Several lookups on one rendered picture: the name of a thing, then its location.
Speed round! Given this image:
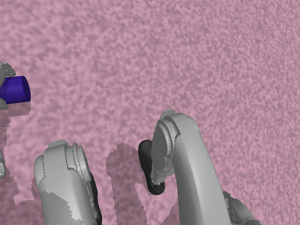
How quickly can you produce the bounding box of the left robot hand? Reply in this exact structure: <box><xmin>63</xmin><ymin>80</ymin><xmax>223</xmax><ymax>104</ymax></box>
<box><xmin>0</xmin><ymin>62</ymin><xmax>16</xmax><ymax>110</ymax></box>

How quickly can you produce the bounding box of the left robot foot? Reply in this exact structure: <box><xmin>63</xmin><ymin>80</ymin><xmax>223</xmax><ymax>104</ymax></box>
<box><xmin>90</xmin><ymin>172</ymin><xmax>102</xmax><ymax>225</ymax></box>

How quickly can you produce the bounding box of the right robot hand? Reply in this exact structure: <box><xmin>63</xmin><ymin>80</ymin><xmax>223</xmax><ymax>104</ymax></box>
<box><xmin>223</xmin><ymin>191</ymin><xmax>255</xmax><ymax>225</ymax></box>

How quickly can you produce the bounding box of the right robot foot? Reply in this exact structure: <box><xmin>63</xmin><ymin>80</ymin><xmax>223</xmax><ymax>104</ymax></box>
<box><xmin>138</xmin><ymin>140</ymin><xmax>165</xmax><ymax>195</ymax></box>

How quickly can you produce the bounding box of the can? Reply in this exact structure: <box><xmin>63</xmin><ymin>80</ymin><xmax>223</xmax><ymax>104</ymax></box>
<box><xmin>0</xmin><ymin>76</ymin><xmax>31</xmax><ymax>104</ymax></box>

